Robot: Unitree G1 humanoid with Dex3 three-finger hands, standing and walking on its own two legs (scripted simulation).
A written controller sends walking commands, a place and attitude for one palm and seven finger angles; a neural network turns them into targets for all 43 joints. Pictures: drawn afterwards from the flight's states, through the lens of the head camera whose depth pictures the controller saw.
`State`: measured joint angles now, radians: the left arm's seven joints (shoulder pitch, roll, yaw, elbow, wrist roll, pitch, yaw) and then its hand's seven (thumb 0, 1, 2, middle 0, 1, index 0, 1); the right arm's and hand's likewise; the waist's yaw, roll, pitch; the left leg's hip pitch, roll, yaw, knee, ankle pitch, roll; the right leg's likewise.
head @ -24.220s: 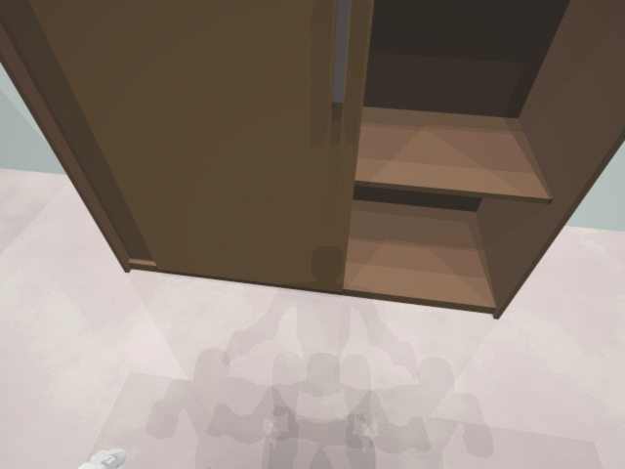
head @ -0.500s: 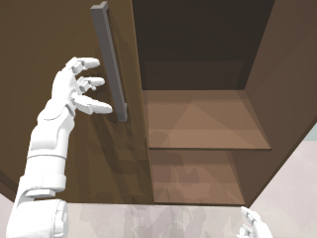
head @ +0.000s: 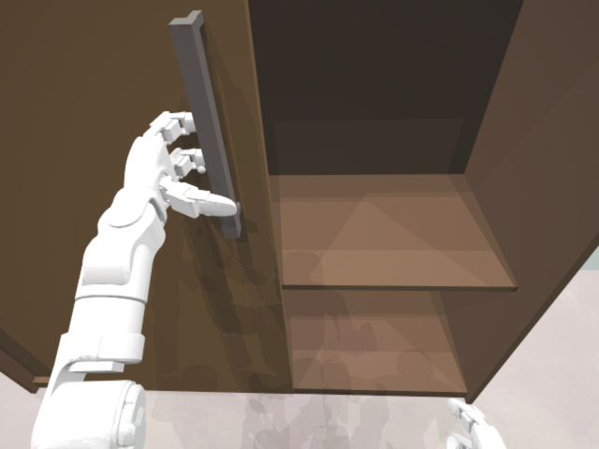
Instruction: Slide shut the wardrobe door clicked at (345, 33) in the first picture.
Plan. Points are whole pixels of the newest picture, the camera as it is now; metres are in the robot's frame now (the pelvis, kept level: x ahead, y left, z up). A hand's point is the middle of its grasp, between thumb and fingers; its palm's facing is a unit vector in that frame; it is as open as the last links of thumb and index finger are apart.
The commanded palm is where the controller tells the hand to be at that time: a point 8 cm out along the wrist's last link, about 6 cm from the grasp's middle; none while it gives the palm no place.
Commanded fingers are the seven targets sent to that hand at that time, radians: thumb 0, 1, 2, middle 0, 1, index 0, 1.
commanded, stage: slide the fingers in behind the handle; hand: left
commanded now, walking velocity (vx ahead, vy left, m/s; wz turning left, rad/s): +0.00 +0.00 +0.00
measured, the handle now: (217, 141) +0.44 +0.13 +0.23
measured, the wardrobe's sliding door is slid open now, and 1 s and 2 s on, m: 0.56 0.56 0.56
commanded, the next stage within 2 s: grip the handle and tug to test in 0.70 s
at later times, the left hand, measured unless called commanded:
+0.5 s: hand (209, 173) +0.38 +0.13 +0.22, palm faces +0.06 -1.00 -0.02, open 14.0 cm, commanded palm +0.35 +0.18 +0.22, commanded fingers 0.00 -0.50 0.30 -0.30 -1.20 -0.30 -1.20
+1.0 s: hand (214, 173) +0.38 +0.12 +0.22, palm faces +0.06 -1.00 -0.01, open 13.1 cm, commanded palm +0.35 +0.18 +0.22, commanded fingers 0.00 0.01 0.52 -0.35 -1.27 -0.35 -1.27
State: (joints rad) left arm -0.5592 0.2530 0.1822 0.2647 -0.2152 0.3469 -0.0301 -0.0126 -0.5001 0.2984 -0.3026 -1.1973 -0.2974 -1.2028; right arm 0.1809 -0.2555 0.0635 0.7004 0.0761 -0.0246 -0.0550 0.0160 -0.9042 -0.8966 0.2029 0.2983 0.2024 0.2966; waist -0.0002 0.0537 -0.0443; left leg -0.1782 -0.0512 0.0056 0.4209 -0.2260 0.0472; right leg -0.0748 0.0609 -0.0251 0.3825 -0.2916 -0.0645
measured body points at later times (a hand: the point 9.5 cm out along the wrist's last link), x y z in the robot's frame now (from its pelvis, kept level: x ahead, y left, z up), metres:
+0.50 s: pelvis +0.00 -0.01 +0.00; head -0.03 -0.03 +0.45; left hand +0.37 +0.19 +0.22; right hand +0.17 -0.24 -0.10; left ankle +0.00 +0.09 -0.74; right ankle -0.05 -0.07 -0.74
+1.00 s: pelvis -0.01 -0.01 +0.00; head -0.04 -0.03 +0.45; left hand +0.37 +0.18 +0.22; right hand +0.15 -0.24 -0.10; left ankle +0.00 +0.09 -0.74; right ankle -0.05 -0.07 -0.74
